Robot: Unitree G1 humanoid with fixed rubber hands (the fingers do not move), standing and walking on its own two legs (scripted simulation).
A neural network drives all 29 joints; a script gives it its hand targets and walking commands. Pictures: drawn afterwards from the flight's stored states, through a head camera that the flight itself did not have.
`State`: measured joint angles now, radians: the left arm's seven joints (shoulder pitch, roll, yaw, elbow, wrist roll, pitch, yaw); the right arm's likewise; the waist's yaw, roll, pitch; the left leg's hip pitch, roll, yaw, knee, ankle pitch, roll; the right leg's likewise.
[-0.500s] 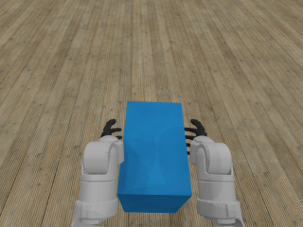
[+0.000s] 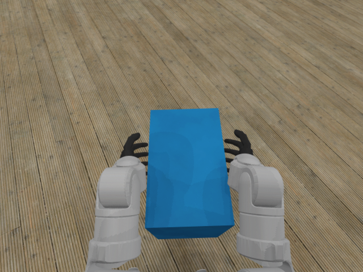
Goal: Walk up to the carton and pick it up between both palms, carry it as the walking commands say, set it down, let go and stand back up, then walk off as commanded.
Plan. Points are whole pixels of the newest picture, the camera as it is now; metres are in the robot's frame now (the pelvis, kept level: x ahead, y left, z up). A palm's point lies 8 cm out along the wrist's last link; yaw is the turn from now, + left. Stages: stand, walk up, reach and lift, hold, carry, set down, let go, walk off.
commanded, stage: carry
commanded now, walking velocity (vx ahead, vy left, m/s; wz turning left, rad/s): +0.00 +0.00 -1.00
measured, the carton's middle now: (186, 178) +0.35 -0.01 -0.02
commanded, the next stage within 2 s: none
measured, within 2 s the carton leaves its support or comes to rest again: neither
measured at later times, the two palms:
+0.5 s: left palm (229, 162) +0.35 -0.09 +0.06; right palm (342, 220) +0.23 -0.29 +0.06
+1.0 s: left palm (302, 182) +0.29 -0.21 +0.10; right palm out of the picture +0.11 -0.35 +0.11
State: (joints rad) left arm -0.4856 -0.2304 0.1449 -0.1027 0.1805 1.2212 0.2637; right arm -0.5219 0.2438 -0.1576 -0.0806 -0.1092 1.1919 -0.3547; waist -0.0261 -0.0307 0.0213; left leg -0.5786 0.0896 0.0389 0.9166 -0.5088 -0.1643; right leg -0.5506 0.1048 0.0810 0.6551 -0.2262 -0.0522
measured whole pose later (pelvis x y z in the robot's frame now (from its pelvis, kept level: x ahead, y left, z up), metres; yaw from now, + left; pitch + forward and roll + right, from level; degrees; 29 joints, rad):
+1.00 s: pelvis +0.01 -0.02 +0.01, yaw -58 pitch +4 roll -4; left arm -0.48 -0.23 0.09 -0.06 0.07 1.26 0.46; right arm -0.49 0.23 -0.17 -0.02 -0.19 1.18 -0.22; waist 0.06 0.02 -0.03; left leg -0.30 0.31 0.32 0.66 -0.36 -0.07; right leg -0.53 -0.03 -0.09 0.88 -0.44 0.06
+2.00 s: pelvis -0.08 +0.00 +0.00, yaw -114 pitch +4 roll +0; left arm -0.50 -0.24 0.16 0.02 0.18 1.21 0.29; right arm -0.51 0.24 -0.17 0.00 -0.07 1.18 -0.42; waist -0.06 0.02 0.06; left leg -0.56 0.15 0.09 1.05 -0.54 -0.18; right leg -0.51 0.06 0.04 0.66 -0.22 -0.03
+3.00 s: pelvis -0.08 +0.06 +0.01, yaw -132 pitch +1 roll +0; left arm -0.47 -0.23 0.15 0.12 0.17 1.21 0.33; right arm -0.49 0.23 -0.17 0.15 -0.18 1.14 -0.29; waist 0.01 -0.01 -0.09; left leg -0.34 0.14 0.11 0.58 -0.24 -0.06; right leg -0.38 0.00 -0.01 0.56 -0.20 0.00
